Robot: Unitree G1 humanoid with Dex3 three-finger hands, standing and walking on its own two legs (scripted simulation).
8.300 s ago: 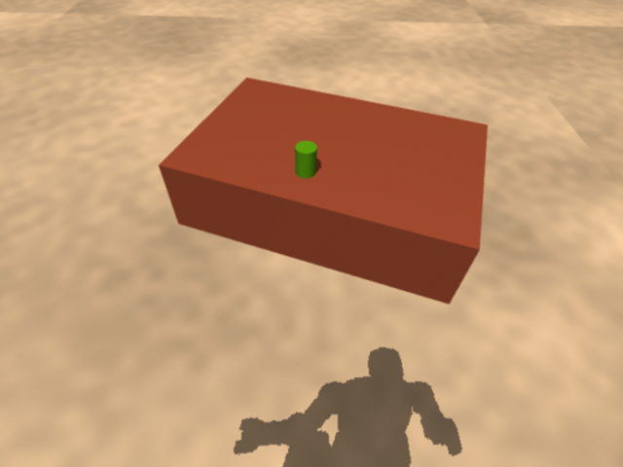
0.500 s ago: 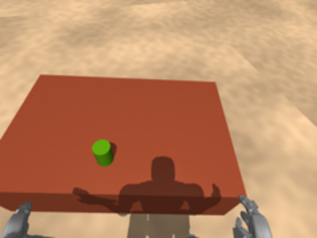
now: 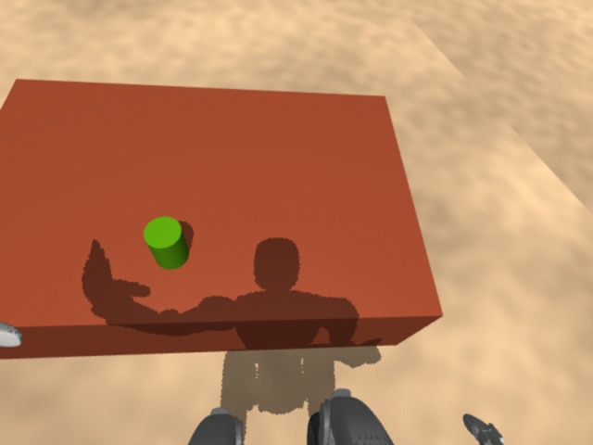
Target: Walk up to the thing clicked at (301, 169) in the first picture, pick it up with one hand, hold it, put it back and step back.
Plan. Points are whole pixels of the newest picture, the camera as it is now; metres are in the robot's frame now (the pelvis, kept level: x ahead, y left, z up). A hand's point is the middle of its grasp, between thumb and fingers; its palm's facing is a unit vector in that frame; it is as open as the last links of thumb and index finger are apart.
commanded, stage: go down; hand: left
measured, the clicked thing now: (167, 244) +0.54 +0.24 -0.31
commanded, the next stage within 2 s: approach in 1.14 s
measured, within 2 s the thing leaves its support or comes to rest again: neither
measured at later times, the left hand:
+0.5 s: hand out of the picture +0.38 +0.41 -0.01, palm faces +0.26 -0.96 -0.11, open 17.2 cm
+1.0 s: hand out of the picture +0.40 +0.42 -0.01, palm faces +0.27 -0.96 -0.08, open 17.4 cm
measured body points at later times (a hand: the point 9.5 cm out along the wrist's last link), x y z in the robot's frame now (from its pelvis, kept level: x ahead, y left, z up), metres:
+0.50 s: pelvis -0.01 +0.01 -0.03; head +0.14 +0.06 +0.39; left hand +0.36 +0.46 +0.00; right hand +0.06 -0.27 -0.12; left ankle -0.01 +0.10 -0.67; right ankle +0.06 -0.14 -0.67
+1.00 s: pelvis -0.01 +0.01 -0.04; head +0.16 +0.06 +0.38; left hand +0.38 +0.47 +0.00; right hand +0.06 -0.27 -0.13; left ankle -0.01 +0.10 -0.67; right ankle +0.06 -0.14 -0.67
